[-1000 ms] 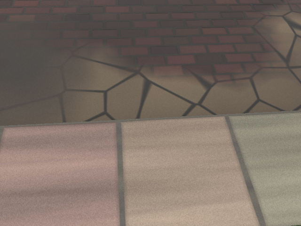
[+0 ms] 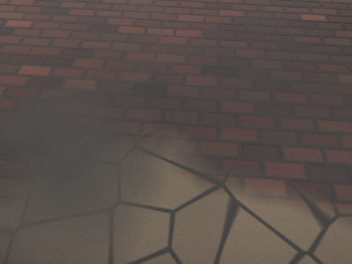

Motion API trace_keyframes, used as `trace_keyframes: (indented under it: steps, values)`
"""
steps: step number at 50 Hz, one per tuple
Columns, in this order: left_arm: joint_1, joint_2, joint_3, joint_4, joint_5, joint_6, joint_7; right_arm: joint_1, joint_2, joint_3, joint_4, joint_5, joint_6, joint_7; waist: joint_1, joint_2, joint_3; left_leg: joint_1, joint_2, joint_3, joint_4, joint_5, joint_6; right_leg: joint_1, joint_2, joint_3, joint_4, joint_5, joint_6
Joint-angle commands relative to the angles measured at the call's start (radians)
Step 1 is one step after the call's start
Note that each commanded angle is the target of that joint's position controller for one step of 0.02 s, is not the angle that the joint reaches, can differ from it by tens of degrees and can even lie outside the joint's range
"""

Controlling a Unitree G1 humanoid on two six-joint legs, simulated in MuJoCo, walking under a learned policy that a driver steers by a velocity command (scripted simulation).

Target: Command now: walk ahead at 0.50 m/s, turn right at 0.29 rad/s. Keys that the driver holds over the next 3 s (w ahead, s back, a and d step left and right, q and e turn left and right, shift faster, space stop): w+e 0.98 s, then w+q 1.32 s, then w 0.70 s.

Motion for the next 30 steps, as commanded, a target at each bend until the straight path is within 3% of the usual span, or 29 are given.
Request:
trace_keyframes:
  steps: [1, 3, 6, 7, 8, 9, 13, 14, 15, 16, 17, 18, 19, 20, 21, 22, 23, 24, 25, 26, 27, 28, 29, 30]
  values:
    - [-0.023, 0.014, -0.004, -0.047, -0.009, 0.006, -0.02, -0.029, -0.063, -0.009, -0.059, -0.025, -0.029, -0.001, 0.023, 0.076, 0.009, 0.06, 0.296, -0.174, -0.226, 0.191, 0.194, -0.146, -0.061, 0.029, -0.075, 0.159, 0.02]
    - [-0.072, 0.007, -0.007, -0.055, -0.016, 0.01, -0.031, 0.012, -0.079, -0.012, -0.034, -0.043, -0.032, 0.009, 0.01, 0.063, 0.012, 0.075, 0.292, -0.094, -0.218, 0.314, 0.19, -0.173, -0.056, 0.01, -0.179, 0.281, 0.027]
    - [-0.142, 0.019, -0.002, -0.075, -0.013, 0.016, -0.038, 0.088, -0.078, -0.003, 0.015, -0.043, -0.031, 0.025, -0.01, 0.054, 0.036, 0.078, 0.272, -0.006, -0.195, 0.389, 0.166, -0.14, -0.032, -0.011, -0.332, 0.43, 0.02]
    - [-0.156, 0.025, 0.001, -0.079, -0.016, 0.014, -0.036, 0.098, -0.089, -0.003, 0.032, -0.04, -0.031, 0.03, -0.006, 0.082, 0.045, 0.09, 0.272, 0.014, -0.186, 0.404, 0.16, -0.127, -0.024, -0.018, -0.357, 0.447, 0.021]
    - [-0.178, 0.017, 0.001, -0.088, -0.013, 0.02, -0.037, 0.114, -0.095, -0.001, 0.041, -0.054, -0.024, 0.04, -0.009, 0.094, 0.045, 0.067, 0.268, 0.036, -0.177, 0.399, 0.152, -0.081, -0.009, -0.042, -0.317, 0.429, 0.02]
    - [-0.191, 0.027, 0.005, -0.095, -0.014, 0.022, -0.036, 0.119, -0.098, -0.001, 0.052, -0.054, -0.022, 0.043, -0.007, 0.087, 0.061, 0.093, 0.28, 0.041, -0.168, 0.391, 0.144, -0.091, -0.007, -0.035, -0.328, 0.411, 0.016]
    - [-0.273, 0.046, 0.022, -0.126, -0.022, 0.015, -0.021, 0.177, -0.116, -0.007, 0.105, -0.038, -0.011, 0.039, -0.02, 0.081, 0.102, 0.311, 0.329, 0.055, -0.108, 0.475, 0.114, -0.135, 0.023, -0.058, -0.425, 0.222, -0.02]
    - [-0.199, 0.044, 0.025, -0.122, -0.014, 0.012, -0.016, 0.152, -0.135, -0.009, 0.101, -0.065, -0.014, 0.033, 0.032, 0.109, 0.084, 0.326, 0.36, 0.06, -0.043, 0.671, 0.108, -0.079, 0.02, -0.034, -0.316, 0.228, -0.037]
    - [-0.219, 0.082, 0.041, -0.128, -0.028, -0.001, -0.012, 0.107, -0.162, -0.025, 0.085, -0.029, -0.019, 0.028, 0.03, 0.089, 0.072, 0.334, 0.315, 0.115, 0.0, 0.73, 0.087, -0.026, 0.069, -0.098, -0.445, 0.077, -0.043]
    - [-0.194, 0.105, 0.051, -0.127, -0.046, -0.01, -0.01, 0.12, -0.192, -0.031, 0.086, -0.028, -0.02, 0.021, 0.047, 0.093, 0.057, 0.288, 0.293, 0.148, 0.092, 0.844, 0.076, 0.134, 0.133, -0.167, -0.482, 0.111, -0.063]
    - [-0.096, 0.135, 0.067, -0.103, -0.056, -0.024, 0.001, 0.149, -0.193, -0.027, 0.099, -0.044, -0.021, 0.022, 0.072, 0.098, 0.015, 0.188, 0.27, 0.158, 0.243, 0.898, 0.048, 0.337, 0.174, -0.157, -0.474, 0.182, -0.1]
    - [0.082, 0.191, 0.093, -0.06, -0.045, -0.03, 0.029, 0.22, -0.13, -0.006, 0.1, -0.085, -0.028, 0.027, 0.09, -0.008, -0.137, -0.078, 0.232, 0.141, 0.532, 0.659, -0.034, 0.721, 0.121, -0.008, -0.358, 0.428, -0.218]
    - [0.312, 0.215, 0.095, -0.011, -0.038, -0.024, 0.042, 0.297, 0.001, 0.047, 0.06, -0.101, -0.04, 0.05, 0.141, -0.223, -0.402, -0.443, 0.06, 0.062, 0.903, -0.303, -0.163, 1.185, -0.148, 0.493, -0.494, 0.367, -0.468]
    - [0.496, 0.181, 0.094, 0.057, -0.02, -0.021, 0.036, 0.017, -0.092, 0.02, 0.004, -0.022, -0.04, 0.082, 0.292, -0.068, -0.285, -0.669, -0.022, -0.115, 1.069, -0.449, -0.13, 1.169, -0.182, 0.666, -0.682, 0.23, -0.393]
    - [0.415, 0.201, 0.109, 0.057, -0.025, -0.045, 0.039, -0.145, -0.077, 0.02, -0.053, 0.016, -0.047, 0.07, 0.268, -0.047, -0.051, -0.787, 0.042, -0.211, 1.102, -0.404, -0.099, 0.972, -0.185, 0.579, -0.695, 0.148, -0.317]
    - [0.291, 0.15, 0.093, 0.043, -0.039, -0.047, 0.036, -0.17, -0.134, 0.009, -0.057, 0.003, -0.045, 0.044, 0.206, -0.002, -0.004, -0.715, 0.083, -0.235, 1.084, -0.343, -0.101, 0.741, -0.166, 0.54, -0.692, 0.124, -0.312]
    - [0.207, 0.075, 0.057, 0.036, -0.037, -0.046, 0.024, -0.124, -0.106, 0.022, -0.057, -0.032, -0.039, 0.022, 0.114, 0.0, -0.019, -0.589, 0.103, -0.243, 1.022, -0.268, -0.073, 0.541, -0.142, 0.481, -0.697, 0.136, -0.316]
    - [0.093, 0.027, 0.035, 0.009, -0.028, -0.045, 0.013, -0.081, -0.049, 0.039, -0.047, -0.049, -0.023, 0.01, 0.032, 0.016, 0.033, -0.464, 0.127, -0.234, 0.967, -0.235, -0.062, 0.303, -0.123, 0.433, -0.732, 0.116, -0.313]
    - [0.007, 0.014, 0.024, -0.022, -0.027, -0.043, 0.007, -0.054, -0.028, 0.045, -0.045, -0.051, -0.003, 0.006, -0.013, 0.004, 0.041, -0.392, 0.129, -0.222, 0.923, -0.262, -0.066, 0.155, -0.102, 0.414, -0.769, 0.095, -0.312]
    - [-0.015, 0.036, 0.027, -0.04, -0.036, -0.042, 0.014, -0.057, -0.056, 0.036, -0.067, -0.049, 0.012, 0.004, -0.021, 0.017, 0.024, -0.377, 0.12, -0.197, 0.866, -0.293, -0.083, 0.105, -0.077, 0.382, -0.784, 0.109, -0.3]
    - [-0.03, 0.078, 0.036, -0.046, -0.034, -0.041, 0.02, -0.057, -0.041, 0.041, -0.083, -0.039, 0.022, 0.009, -0.028, 0.027, 0.004, -0.301, 0.113, -0.145, 0.8, -0.222, -0.098, 0.02, -0.02, 0.294, -0.752, 0.136, -0.265]
    - [-0.023, 0.08, 0.029, -0.046, -0.011, -0.044, 0.03, -0.011, 0.005, 0.061, -0.081, -0.062, 0.025, 0.027, -0.035, 0.031, -0.003, -0.219, 0.11, -0.129, 0.843, -0.001, -0.075, -0.081, 0.029, 0.235, -0.683, 0.116, -0.232]
    - [-0.002, 0.081, 0.023, -0.046, 0.001, -0.047, 0.034, -0.008, 0.016, 0.064, -0.094, -0.066, 0.024, 0.041, -0.036, 0.03, 0.011, -0.181, 0.11, -0.1, 0.826, 0.074, -0.071, -0.156, 0.056, 0.214, -0.641, 0.114, -0.225]
    - [0.108, 0.023, 0.005, -0.016, 0.007, -0.062, 0.054, -0.091, 0.0, 0.065, -0.114, -0.069, 0.014, 0.051, 0.05, 0.016, 0.024, -0.426, 0.141, -0.226, 0.748, 0.249, -0.075, 0.059, 0.044, 0.302, -0.584, 0.001, -0.231]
